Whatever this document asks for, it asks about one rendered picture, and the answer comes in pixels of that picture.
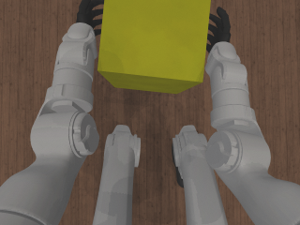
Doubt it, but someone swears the left robot upper arm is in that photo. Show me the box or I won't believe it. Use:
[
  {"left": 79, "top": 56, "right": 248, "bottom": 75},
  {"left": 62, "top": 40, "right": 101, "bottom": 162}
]
[{"left": 0, "top": 111, "right": 99, "bottom": 225}]

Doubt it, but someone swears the right robot foot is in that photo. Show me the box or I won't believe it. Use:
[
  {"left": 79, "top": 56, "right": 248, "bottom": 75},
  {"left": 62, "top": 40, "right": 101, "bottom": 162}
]
[{"left": 172, "top": 143, "right": 184, "bottom": 188}]

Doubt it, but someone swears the robot left forearm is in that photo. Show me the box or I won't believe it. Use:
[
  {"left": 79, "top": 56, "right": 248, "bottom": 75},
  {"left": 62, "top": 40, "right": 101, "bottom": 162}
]
[{"left": 30, "top": 22, "right": 98, "bottom": 149}]

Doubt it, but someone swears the left robot hand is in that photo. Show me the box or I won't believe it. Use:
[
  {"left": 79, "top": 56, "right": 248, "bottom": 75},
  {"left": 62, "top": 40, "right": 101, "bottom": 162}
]
[{"left": 76, "top": 0, "right": 104, "bottom": 36}]

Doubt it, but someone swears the right robot shin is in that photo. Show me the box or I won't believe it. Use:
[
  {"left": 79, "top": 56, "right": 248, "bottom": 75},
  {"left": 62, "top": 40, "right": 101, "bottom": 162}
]
[{"left": 178, "top": 125, "right": 208, "bottom": 179}]

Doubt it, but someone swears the carton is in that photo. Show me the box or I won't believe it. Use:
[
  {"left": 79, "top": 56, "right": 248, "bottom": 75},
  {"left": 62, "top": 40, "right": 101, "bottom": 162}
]
[{"left": 97, "top": 0, "right": 211, "bottom": 94}]

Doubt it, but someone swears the right robot hand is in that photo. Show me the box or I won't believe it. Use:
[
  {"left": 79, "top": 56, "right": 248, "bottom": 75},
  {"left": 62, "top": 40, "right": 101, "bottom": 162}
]
[{"left": 206, "top": 7, "right": 231, "bottom": 54}]

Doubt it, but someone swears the robot right forearm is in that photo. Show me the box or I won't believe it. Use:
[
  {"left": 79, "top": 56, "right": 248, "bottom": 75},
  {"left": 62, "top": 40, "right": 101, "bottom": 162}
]
[{"left": 204, "top": 41, "right": 265, "bottom": 140}]

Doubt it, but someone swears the right robot upper arm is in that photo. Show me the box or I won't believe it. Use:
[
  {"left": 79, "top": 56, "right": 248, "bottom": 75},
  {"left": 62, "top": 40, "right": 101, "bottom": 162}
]
[{"left": 204, "top": 128, "right": 300, "bottom": 225}]

